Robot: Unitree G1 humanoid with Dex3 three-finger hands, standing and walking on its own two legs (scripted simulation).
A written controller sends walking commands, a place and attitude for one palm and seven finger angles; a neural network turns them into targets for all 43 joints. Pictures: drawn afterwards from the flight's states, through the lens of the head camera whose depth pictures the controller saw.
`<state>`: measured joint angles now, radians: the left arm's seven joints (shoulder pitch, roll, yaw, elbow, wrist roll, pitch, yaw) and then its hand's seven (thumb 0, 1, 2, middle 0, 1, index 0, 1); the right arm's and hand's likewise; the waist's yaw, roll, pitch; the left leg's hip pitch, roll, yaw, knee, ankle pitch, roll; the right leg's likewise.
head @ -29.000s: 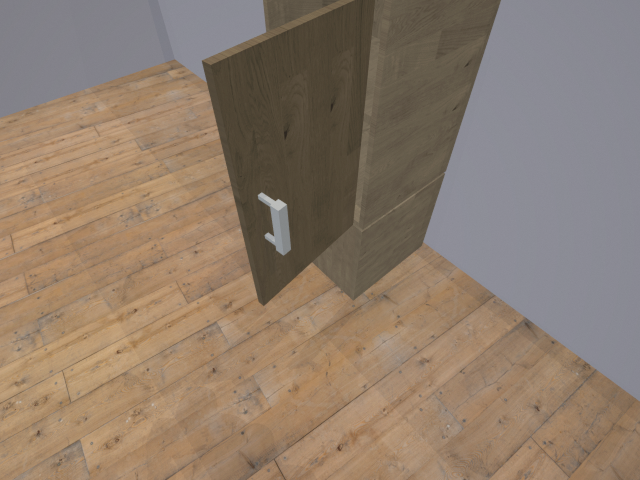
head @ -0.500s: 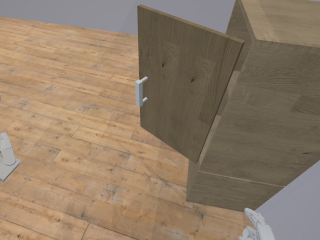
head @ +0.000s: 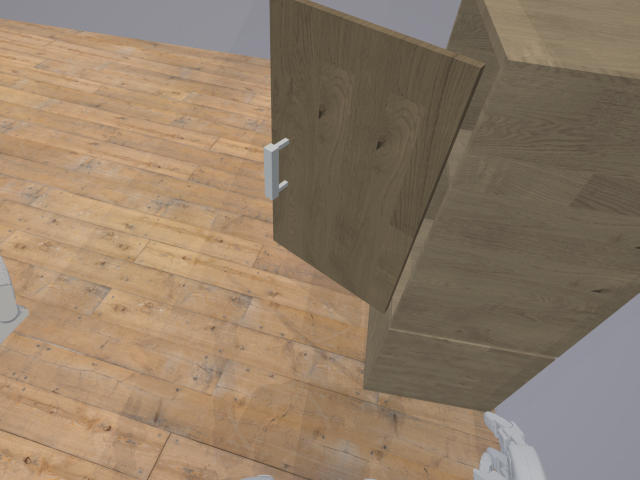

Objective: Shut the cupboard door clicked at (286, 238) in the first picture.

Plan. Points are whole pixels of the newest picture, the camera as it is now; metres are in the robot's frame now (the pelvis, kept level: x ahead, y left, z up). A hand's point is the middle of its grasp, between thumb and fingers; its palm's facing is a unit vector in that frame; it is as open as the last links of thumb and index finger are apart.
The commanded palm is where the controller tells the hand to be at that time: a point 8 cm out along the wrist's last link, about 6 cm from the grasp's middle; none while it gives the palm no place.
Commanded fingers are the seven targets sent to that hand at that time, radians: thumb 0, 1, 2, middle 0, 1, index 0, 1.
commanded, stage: step back with the hand held close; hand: left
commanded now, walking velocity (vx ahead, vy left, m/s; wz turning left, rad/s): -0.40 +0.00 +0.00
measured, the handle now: (277, 168) +0.70 +0.12 -0.04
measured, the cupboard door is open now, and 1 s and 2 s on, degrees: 61 61 61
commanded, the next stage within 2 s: stop stepping back and stand still in 1.26 s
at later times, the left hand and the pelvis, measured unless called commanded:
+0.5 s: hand (16, 356) +0.17 +0.25 +0.19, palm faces +0.44 -0.79 -0.42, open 7.4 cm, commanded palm +0.10 +0.29 +0.20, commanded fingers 0.00 0.90 0.90 -0.20 -0.30 -0.20 -0.30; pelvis -0.03 -0.01 +0.01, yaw +2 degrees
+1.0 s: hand out of the picture +0.09 +0.27 +0.19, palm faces +0.48 -0.79 -0.38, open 7.4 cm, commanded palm +0.03 +0.29 +0.20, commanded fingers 0.00 0.90 0.90 -0.20 -0.30 -0.20 -0.30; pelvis -0.11 -0.01 +0.01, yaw +0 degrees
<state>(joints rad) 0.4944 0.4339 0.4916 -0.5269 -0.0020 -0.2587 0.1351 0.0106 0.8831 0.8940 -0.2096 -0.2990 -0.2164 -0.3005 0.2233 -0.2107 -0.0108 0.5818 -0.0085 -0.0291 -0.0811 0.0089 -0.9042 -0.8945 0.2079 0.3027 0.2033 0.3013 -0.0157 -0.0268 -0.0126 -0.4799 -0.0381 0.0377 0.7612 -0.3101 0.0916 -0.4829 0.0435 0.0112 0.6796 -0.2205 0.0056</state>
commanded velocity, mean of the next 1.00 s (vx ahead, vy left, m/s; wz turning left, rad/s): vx -0.40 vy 0.00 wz -0.07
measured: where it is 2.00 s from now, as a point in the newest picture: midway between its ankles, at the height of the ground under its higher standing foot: outside the picture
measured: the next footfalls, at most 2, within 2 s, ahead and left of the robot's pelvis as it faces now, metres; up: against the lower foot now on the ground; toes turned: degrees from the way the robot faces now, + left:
right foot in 0.96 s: -0.18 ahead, -0.16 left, +0.00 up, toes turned +5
left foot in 1.30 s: -0.03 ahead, +0.08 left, +0.00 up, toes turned +2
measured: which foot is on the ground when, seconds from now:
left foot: down 0.00-1.00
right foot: down 0.00-0.70, up 0.72-0.94, down 0.96-1.00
